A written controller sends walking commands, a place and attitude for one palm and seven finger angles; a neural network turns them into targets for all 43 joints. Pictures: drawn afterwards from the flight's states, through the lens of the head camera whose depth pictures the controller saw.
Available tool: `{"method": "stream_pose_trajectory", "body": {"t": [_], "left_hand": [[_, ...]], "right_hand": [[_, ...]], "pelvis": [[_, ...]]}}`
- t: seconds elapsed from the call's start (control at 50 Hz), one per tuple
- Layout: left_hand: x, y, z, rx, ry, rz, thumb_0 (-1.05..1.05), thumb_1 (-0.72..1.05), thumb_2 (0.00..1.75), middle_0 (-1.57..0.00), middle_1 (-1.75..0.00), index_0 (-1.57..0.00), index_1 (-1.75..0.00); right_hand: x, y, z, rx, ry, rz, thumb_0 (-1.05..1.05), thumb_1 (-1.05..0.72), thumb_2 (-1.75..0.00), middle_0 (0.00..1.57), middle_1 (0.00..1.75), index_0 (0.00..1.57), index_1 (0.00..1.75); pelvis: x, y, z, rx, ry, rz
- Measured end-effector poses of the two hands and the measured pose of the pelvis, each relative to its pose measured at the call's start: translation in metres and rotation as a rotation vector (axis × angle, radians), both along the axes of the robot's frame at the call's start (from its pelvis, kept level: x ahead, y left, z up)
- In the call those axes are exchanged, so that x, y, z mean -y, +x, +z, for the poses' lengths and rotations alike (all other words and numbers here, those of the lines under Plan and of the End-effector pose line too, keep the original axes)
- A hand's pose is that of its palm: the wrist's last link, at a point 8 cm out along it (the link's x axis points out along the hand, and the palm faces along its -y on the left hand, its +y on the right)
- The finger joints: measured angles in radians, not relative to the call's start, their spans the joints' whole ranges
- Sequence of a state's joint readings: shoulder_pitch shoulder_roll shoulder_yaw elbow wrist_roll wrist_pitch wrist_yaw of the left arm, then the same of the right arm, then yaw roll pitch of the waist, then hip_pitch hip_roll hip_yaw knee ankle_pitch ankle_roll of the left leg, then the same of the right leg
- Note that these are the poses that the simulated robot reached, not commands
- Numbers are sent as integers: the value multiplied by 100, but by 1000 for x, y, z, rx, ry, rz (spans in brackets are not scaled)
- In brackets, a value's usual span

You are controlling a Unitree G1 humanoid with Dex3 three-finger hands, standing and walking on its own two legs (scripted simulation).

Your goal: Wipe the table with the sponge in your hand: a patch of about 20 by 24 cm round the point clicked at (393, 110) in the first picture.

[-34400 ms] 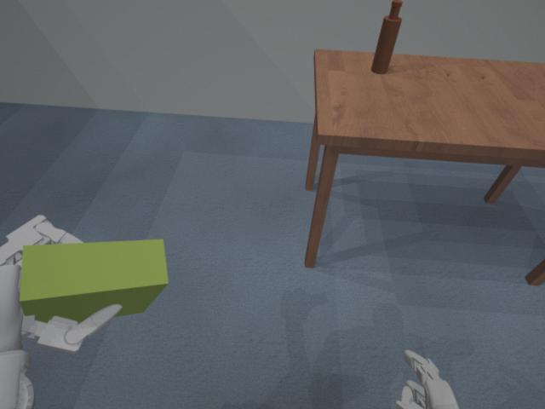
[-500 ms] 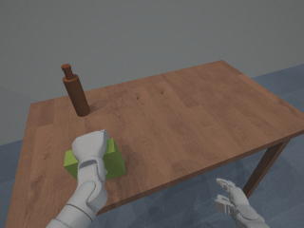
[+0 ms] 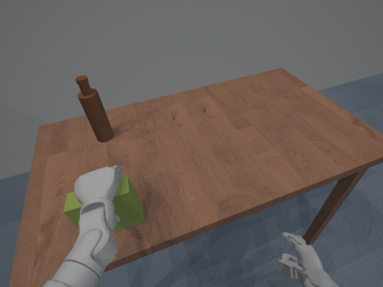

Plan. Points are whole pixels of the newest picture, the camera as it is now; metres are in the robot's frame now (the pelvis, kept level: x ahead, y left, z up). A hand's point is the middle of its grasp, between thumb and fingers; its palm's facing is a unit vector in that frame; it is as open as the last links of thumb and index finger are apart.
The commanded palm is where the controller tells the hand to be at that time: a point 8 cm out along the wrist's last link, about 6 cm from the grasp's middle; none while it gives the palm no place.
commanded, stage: wipe forward along the middle lane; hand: left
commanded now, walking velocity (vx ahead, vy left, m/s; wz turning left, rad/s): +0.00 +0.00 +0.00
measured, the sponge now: (110, 213) +0.28 +0.23 -0.01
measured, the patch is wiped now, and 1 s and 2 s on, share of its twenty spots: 0.95 0.95 0.95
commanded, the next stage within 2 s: slide back across to the first lane in 1.44 s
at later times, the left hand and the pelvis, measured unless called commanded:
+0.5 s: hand (104, 184) +0.33 +0.25 +0.03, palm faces -0.07 -0.05 -1.00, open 9.4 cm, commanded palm +0.30 +0.26 +0.06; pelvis -0.02 +0.00 -0.01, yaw +1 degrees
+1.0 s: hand (101, 171) +0.37 +0.28 +0.03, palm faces -0.09 +0.00 -1.00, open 9.4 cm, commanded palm +0.35 +0.28 +0.06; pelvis -0.03 -0.01 -0.01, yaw +2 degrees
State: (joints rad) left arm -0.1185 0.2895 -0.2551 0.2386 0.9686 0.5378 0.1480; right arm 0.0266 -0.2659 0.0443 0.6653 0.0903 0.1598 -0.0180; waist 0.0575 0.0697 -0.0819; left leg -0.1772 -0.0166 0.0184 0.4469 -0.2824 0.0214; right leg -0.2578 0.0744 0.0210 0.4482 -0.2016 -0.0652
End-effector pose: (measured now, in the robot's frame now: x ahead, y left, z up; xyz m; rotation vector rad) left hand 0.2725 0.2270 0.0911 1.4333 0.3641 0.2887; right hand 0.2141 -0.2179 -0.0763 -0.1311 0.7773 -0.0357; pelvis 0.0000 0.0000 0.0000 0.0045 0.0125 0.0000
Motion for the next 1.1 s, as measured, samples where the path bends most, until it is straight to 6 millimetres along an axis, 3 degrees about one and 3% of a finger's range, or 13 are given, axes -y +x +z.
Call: {"method": "stream_pose_trajectory", "body": {"t": [0.32,0.72,1.1], "left_hand": [[-12,23,-1,-30,47,11,-2,-52,113,-81,-142,-85,-138],[-29,55,-3,-43,92,-14,0,-57,118,-84,-139,-87,-138],[-51,94,-1,-70,121,0,2,-58,119,-84,-139,-87,-139]], "right_hand": [[8,-34,-17,-72,-38,-34,1,-91,-90,20,30,20,30],[35,-88,-42,-195,-84,-96,1,-91,-90,20,30,20,30],[42,-129,-55,-290,-101,-144,1,-91,-90,20,30,20,30]], "pelvis": [[2,-14,-3,-42,4,17],[7,-26,-10,-119,1,29],[7,-31,-16,-185,-6,32]]}}
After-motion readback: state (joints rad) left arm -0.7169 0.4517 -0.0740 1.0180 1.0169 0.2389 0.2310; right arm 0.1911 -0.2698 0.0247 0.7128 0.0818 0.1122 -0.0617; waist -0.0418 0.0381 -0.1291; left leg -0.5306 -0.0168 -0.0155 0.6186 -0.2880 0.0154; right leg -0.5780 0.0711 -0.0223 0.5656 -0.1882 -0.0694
